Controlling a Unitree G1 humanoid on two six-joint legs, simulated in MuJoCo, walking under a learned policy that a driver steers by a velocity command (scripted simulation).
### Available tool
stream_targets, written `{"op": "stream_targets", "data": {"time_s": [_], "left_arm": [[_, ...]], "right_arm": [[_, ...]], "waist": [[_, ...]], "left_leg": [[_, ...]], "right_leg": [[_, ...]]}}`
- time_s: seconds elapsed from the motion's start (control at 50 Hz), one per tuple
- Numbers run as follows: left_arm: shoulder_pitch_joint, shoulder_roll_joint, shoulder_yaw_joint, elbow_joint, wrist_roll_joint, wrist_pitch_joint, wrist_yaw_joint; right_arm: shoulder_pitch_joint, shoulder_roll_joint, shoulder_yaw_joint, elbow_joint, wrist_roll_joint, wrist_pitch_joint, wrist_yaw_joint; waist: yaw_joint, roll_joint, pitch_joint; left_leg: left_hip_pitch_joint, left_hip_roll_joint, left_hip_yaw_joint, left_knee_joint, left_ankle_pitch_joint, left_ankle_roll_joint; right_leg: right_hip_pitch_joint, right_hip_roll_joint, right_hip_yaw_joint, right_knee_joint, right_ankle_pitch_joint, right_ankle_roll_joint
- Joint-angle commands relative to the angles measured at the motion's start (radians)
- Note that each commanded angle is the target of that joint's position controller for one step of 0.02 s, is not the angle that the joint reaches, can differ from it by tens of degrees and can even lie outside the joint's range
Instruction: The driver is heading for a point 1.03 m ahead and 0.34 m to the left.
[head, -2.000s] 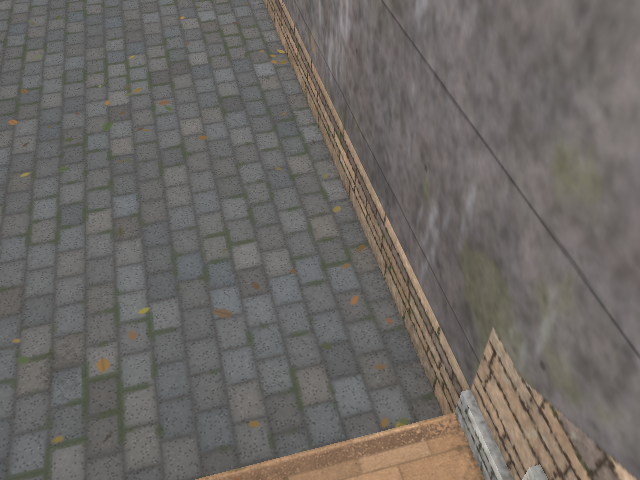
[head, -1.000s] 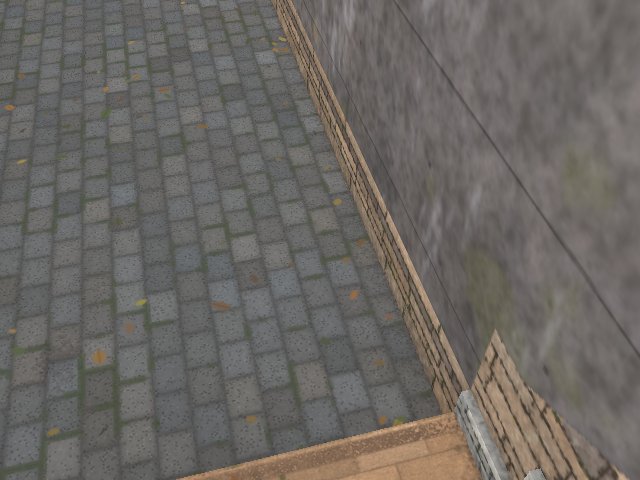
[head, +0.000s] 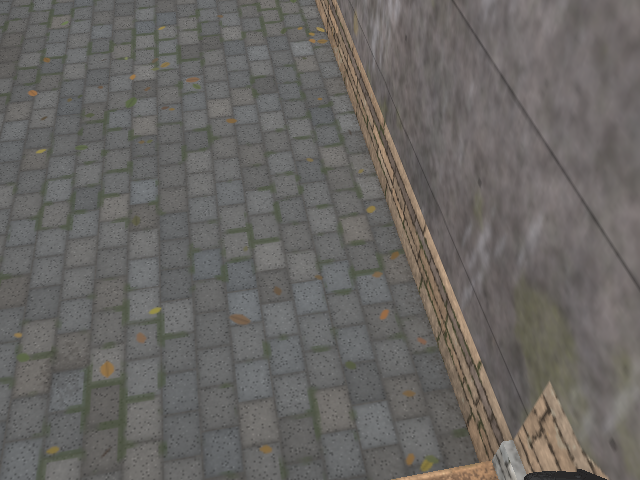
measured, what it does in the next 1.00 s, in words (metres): goes down, turning left: left foot 0.18 m lower, then right foot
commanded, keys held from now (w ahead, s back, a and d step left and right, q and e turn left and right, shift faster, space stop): w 0.18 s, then w+q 0.82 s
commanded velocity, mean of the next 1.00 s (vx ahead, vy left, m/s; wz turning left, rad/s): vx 0.49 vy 0.00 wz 0.35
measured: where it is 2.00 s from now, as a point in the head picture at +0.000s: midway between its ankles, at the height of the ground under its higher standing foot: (258, 366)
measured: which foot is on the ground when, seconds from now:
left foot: up 0.00-0.04, down 0.06-0.44, up 0.46-0.72, down 0.74-1.00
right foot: down 0.00-0.06, up 0.08-0.36, down 0.38-0.72, up 0.74-1.00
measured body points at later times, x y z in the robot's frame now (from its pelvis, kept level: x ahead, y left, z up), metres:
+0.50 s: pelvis +0.23 +0.01 -0.18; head +0.24 +0.03 +0.27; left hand +0.34 +0.24 -0.30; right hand +0.29 -0.22 -0.31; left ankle +0.11 +0.12 -0.78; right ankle +0.25 -0.12 -0.85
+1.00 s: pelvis +0.49 +0.11 -0.36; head +0.52 +0.13 +0.09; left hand +0.59 +0.36 -0.48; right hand +0.47 -0.12 -0.50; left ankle +0.38 +0.14 -1.02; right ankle +0.74 +0.00 -1.00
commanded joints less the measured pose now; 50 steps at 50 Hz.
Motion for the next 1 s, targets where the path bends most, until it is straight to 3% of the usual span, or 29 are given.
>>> {"op": "stream_targets", "data": {"time_s": [0.02, 0.06, 0.08, 0.1, 0.12, 0.14, 0.16, 0.2, 0.26, 0.32, 0.36, 0.38, 0.4, 0.42, 0.46, 0.5, 0.54, 0.56, 0.6, 0.64, 0.7, 0.74, 0.76, 0.78, 0.82, 0.86, 0.92, 0.96, 1.0], "left_arm": [[-0.156, 0.129, 0.030, -0.093, -0.045, 0.008, -0.011], [-0.137, 0.152, 0.051, -0.085, -0.063, 0.060, 0.022], [-0.040, 0.087, 0.043, -0.123, -0.091, 0.066, 0.018], [-0.005, 0.097, 0.032, -0.164, -0.114, 0.059, 0.019], [-0.074, 0.101, 0.027, -0.159, -0.086, 0.068, 0.015], [0.046, 0.035, -0.024, -0.195, -0.003, 0.031, -0.121], [-0.004, 0.047, -0.023, -0.239, 0.004, 0.021, -0.149], [-0.098, 0.026, -0.047, -0.250, 0.077, 0.051, -0.139], [-0.272, 0.089, -0.047, -0.277, 0.074, 0.091, -0.154], [-0.121, 0.155, -0.040, -0.234, 0.103, 0.061, -0.171], [-0.423, 0.174, -0.053, -0.341, 0.113, 0.038, -0.139], [-0.428, 0.192, -0.035, -0.372, 0.094, 0.014, -0.122], [-0.453, 0.162, -0.057, -0.375, 0.066, 0.004, -0.109], [-0.344, 0.204, -0.045, -0.321, 0.030, -0.006, -0.099], [0.046, 0.250, -0.032, -0.213, 0.010, -0.025, -0.096], [0.011, 0.183, -0.048, -0.154, 0.046, -0.038, -0.088], [-0.262, 0.031, -0.090, -0.217, 0.048, -0.035, -0.070], [-0.372, 0.040, -0.088, -0.255, 0.031, -0.038, -0.058], [-0.555, 0.134, -0.062, -0.370, 0.011, -0.084, -0.014], [-0.484, 0.239, -0.043, -0.344, 0.002, -0.095, -0.033], [-0.363, 0.225, -0.042, -0.292, 0.017, -0.021, -0.086], [-0.419, 0.243, -0.041, -0.277, 0.064, 0.030, -0.132], [-0.198, 0.087, -0.053, -0.299, 0.064, 0.027, -0.161], [-0.259, 0.168, -0.035, -0.374, 0.027, 0.006, -0.157], [-0.398, 0.214, -0.031, -0.442, 0.009, -0.035, -0.126], [-0.367, 0.288, -0.011, -0.370, 0.017, -0.008, -0.105], [-0.325, 0.133, -0.074, -0.353, 0.059, 0.055, -0.121], [-0.531, 0.178, -0.082, -0.378, 0.067, 0.060, -0.130], [-0.531, 0.165, -0.090, -0.395, 0.037, 0.078, -0.142]], "right_arm": [[0.328, -0.101, -0.034, 0.066, 0.015, -0.001, -0.048], [0.577, -0.137, -0.058, 0.153, 0.004, 0.008, -0.069], [0.594, -0.183, -0.041, 0.149, -0.015, -0.006, -0.062], [0.571, -0.201, -0.040, 0.117, 0.012, -0.014, -0.043], [0.555, -0.172, -0.038, 0.108, 0.022, -0.020, -0.036], [0.714, -0.254, -0.047, 0.218, -0.076, -0.054, 0.017], [0.597, -0.231, -0.048, 0.217, -0.098, -0.066, 0.026], [0.286, 0.019, 0.041, 0.161, -0.069, -0.099, -0.001], [0.178, -0.032, 0.053, 0.148, -0.037, -0.151, -0.041], [0.174, -0.192, 0.027, 0.095, -0.042, -0.160, -0.034], [0.381, -0.107, 0.048, 0.167, 0.000, -0.161, -0.078], [0.407, -0.127, 0.033, 0.136, 0.021, -0.137, -0.068], [0.413, -0.141, 0.029, 0.170, -0.027, -0.124, -0.056], [0.495, -0.070, 0.028, 0.150, -0.011, -0.107, -0.065], [0.313, 0.009, 0.076, 0.047, -0.047, -0.091, -0.033], [0.024, -0.042, 0.056, -0.083, -0.049, -0.093, -0.051], [0.128, -0.048, 0.048, -0.032, -0.090, -0.059, -0.072], [0.238, -0.008, 0.045, 0.001, -0.098, -0.046, -0.089], [0.361, -0.025, 0.025, 0.058, -0.101, -0.033, -0.080], [0.316, -0.073, -0.001, 0.071, -0.062, -0.031, -0.041], [0.392, -0.177, -0.030, 0.104, -0.111, -0.028, -0.024], [0.764, -0.229, -0.071, 0.244, -0.061, -0.054, -0.039], [0.797, -0.347, -0.075, 0.222, -0.026, -0.081, -0.036], [0.798, -0.391, -0.083, 0.228, -0.022, -0.104, -0.021], [0.496, -0.213, -0.018, 0.129, -0.026, -0.131, 0.000], [0.353, -0.016, 0.061, 0.123, -0.038, -0.103, 0.039], [0.410, -0.169, 0.039, 0.181, -0.036, -0.098, 0.018], [0.438, -0.096, 0.068, 0.168, -0.034, -0.126, -0.031], [0.422, -0.179, 0.062, 0.167, -0.051, -0.113, -0.013]], "waist": [[-0.190, -0.005, -0.029], [-0.300, 0.170, -0.033], [-0.193, 0.264, -0.159], [-0.148, 0.203, -0.266], [-0.165, 0.057, -0.186], [-0.192, 0.006, -0.167], [-0.132, -0.052, 0.066], [-0.022, -0.086, 0.231], [-0.037, 0.026, 0.042], [0.011, -0.077, -0.011], [-0.163, -0.006, -0.003], [-0.152, 0.017, -0.044], [-0.180, 0.042, 0.002], [-0.179, -0.229, -0.139], [0.102, -0.211, -0.306], [0.074, -0.028, 0.092], [-0.067, -0.102, 0.046], [-0.142, -0.126, 0.033], [-0.180, -0.082, 0.036], [-0.179, -0.101, 0.085], [-0.198, -0.056, 0.100], [-0.396, 0.177, -0.021], [-0.233, 0.217, -0.231], [-0.225, 0.185, -0.215], [-0.198, -0.033, -0.048], [-0.109, -0.085, 0.085], [-0.067, -0.004, 0.026], [-0.173, -0.109, -0.016], [-0.160, -0.045, 0.028]], "left_leg": [[0.490, -0.083, 0.150, -0.094, 0.058, 0.000], [0.747, 0.030, 0.081, -0.353, 0.088, 0.071], [1.079, 0.235, -0.064, 0.189, 0.841, 0.120], [1.158, 0.360, -0.189, 0.236, 0.917, 0.187], [0.993, 0.358, -0.197, 0.114, 0.580, 0.220], [0.823, 0.431, -0.228, 0.121, 0.325, 0.390], [0.564, 0.464, -0.362, -0.004, -0.101, 0.397], [-0.007, 0.304, -0.292, -0.249, -0.638, 0.320], [-0.464, 0.010, -0.072, -0.196, -1.007, 0.286], [-0.454, 0.005, -0.043, 0.041, -0.834, 0.246], [0.316, 0.135, -0.312, 0.277, -0.825, 0.266], [0.251, 0.157, -0.350, 0.177, -0.556, 0.306], [0.382, 0.152, -0.457, 0.354, -0.605, 0.266], [0.287, -0.014, -0.267, 0.587, -0.511, 0.184], [-0.600, -0.167, -0.089, 1.143, -1.082, 0.066], [-0.888, -0.007, -0.136, 0.930, -0.858, 0.065], [-0.507, 0.085, -0.093, 0.746, -0.709, 0.040], [-0.191, 0.039, -0.020, 0.730, -0.792, 0.013], [0.166, 0.015, 0.069, 0.378, -0.063, -0.025], [0.407, -0.069, 0.188, 0.288, -0.046, -0.098], [0.285, -0.002, 0.179, -0.004, -0.235, -0.027], [0.667, 0.036, 0.060, -0.211, -0.156, 0.162], [1.021, 0.076, -0.143, 0.196, 0.245, 0.231], [1.085, 0.113, -0.328, 0.202, 0.416, 0.306], [0.866, 0.231, -0.579, 0.169, -0.409, 0.298], [0.248, 0.259, -0.596, 0.025, -0.618, 0.382], [-0.062, 0.096, -0.541, 0.032, -0.617, 0.398], [0.041, -0.036, -0.347, 0.230, -0.738, 0.304], [-0.306, -0.113, -0.229, 0.212, -1.038, 0.249]], "right_leg": [[-0.288, -0.063, 0.010, 0.318, 0.723, -0.126], [-0.431, 0.040, -0.036, 1.017, 0.433, -0.118], [-0.826, 0.096, -0.008, 1.376, -0.212, -0.083], [-0.988, 0.020, 0.033, 1.369, -0.097, -0.098], [-1.051, -0.011, 0.007, 1.265, 0.001, -0.094], [-1.143, -0.020, 0.128, 1.531, 0.073, -0.066], [-1.282, -0.105, 0.184, 1.349, 0.305, -0.064], [-1.146, -0.252, 0.180, 0.847, 0.732, -0.097], [-0.475, -0.187, -0.039, 0.384, 1.060, -0.062], [-0.212, -0.102, -0.125, 0.455, 0.847, -0.022], [-0.902, -0.165, 0.083, 0.193, 0.759, 0.002], [-0.693, -0.045, -0.118, 0.164, 0.376, -0.028], [-0.772, -0.118, 0.129, 0.041, 0.552, -0.020], [-0.418, -0.074, 0.095, -0.199, 0.618, -0.077], [0.494, -0.403, 0.618, -0.217, 0.375, -0.371], [0.074, -0.462, 0.678, -0.210, 0.074, -0.343], [-0.318, -0.435, 0.439, -0.168, 0.181, -0.281], [-0.571, -0.357, 0.299, -0.226, 0.192, -0.245], [-0.831, -0.171, -0.135, 0.009, 0.093, -0.056], [-0.938, -0.171, -0.185, -0.004, -0.018, -0.046], [-0.486, -0.260, -0.088, 0.345, -0.006, -0.057], [-0.537, -0.129, -0.054, 1.068, 0.045, -0.040], [-0.873, 0.015, 0.058, 1.249, 0.089, -0.040], [-1.099, 0.039, 0.053, 1.372, 0.048, 0.008], [-1.431, -0.097, 0.227, 0.996, 0.403, 0.028], [-1.170, -0.207, 0.225, 0.590, 0.634, 0.032], [-0.864, -0.173, 0.081, 0.595, 0.724, 0.038], [-0.817, -0.166, 0.109, 0.151, 1.168, 0.061], [-0.346, -0.124, -0.017, -0.070, 1.377, 0.022]]}}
